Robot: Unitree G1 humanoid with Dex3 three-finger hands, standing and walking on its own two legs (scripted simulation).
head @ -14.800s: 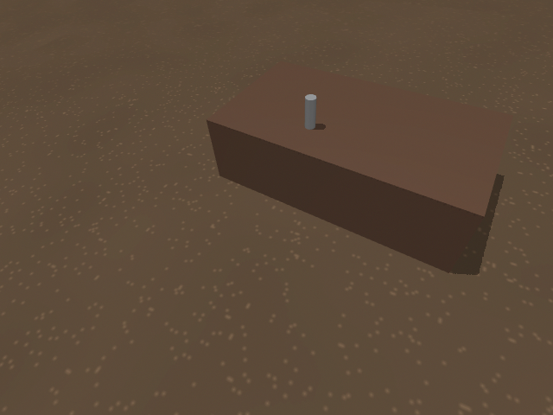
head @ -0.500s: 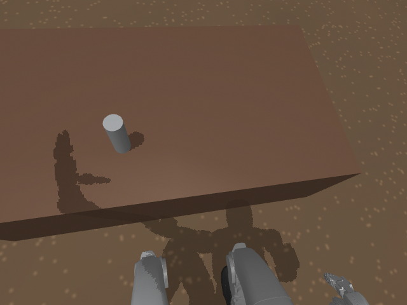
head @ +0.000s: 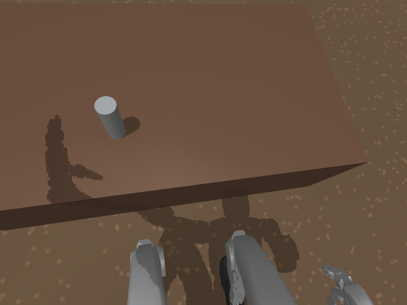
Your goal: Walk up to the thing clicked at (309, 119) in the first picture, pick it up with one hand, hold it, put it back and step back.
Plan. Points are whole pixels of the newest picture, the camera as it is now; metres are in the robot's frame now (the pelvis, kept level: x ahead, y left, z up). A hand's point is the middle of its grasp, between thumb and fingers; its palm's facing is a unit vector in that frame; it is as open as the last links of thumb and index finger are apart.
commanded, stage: approach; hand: left
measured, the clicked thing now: (111, 119) +0.55 +0.19 -0.19
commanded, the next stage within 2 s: close in in 0.22 s
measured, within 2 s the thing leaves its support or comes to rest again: neither
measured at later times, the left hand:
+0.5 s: hand (84, 139) +0.49 +0.24 -0.16, palm faces +0.12 -0.99 +0.04, open 17.7 cm
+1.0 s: hand (107, 138) +0.49 +0.20 -0.17, palm faces +0.14 -0.99 -0.02, open 17.7 cm
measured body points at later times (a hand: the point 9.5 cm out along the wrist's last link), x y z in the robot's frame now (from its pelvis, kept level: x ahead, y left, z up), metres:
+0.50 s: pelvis -0.05 -0.01 -0.17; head +0.17 +0.04 +0.23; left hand +0.47 +0.30 -0.16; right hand +0.03 -0.26 -0.28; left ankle +0.03 +0.13 -0.59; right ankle +0.03 -0.16 -0.59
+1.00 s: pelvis -0.05 -0.01 -0.18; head +0.16 +0.03 +0.22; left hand +0.48 +0.25 -0.16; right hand -0.01 -0.29 -0.29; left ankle +0.03 +0.13 -0.59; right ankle +0.03 -0.16 -0.59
